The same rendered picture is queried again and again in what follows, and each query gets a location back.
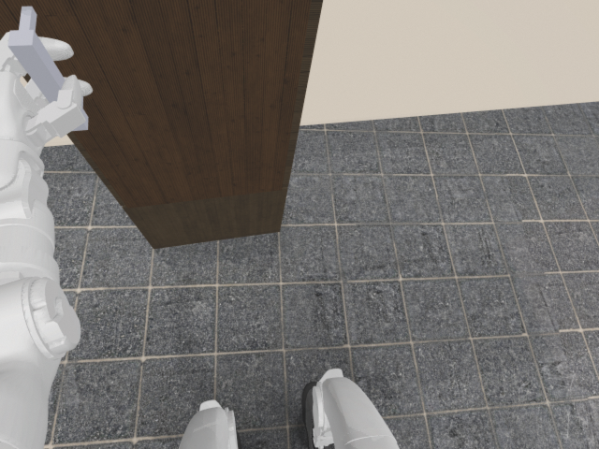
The right robot shin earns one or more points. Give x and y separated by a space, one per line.
322 438

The handle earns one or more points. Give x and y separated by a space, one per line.
31 53

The robot left forearm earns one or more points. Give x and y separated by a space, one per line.
27 234

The left robot shin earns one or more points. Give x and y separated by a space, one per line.
209 404

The robot shin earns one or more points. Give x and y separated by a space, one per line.
209 404
322 438

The robot left upper arm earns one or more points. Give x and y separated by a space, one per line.
37 328

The cupboard door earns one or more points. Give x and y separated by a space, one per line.
192 99

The robot left hand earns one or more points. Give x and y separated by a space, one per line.
19 104

